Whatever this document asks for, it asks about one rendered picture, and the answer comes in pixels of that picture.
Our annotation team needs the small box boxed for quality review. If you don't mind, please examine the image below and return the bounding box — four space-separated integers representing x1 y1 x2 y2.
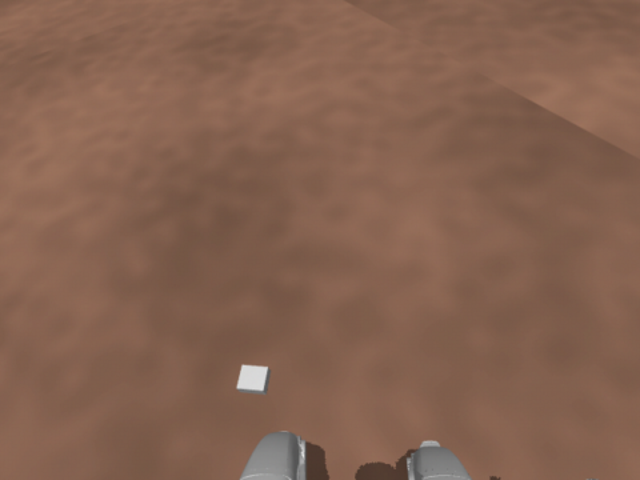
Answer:
237 365 271 395

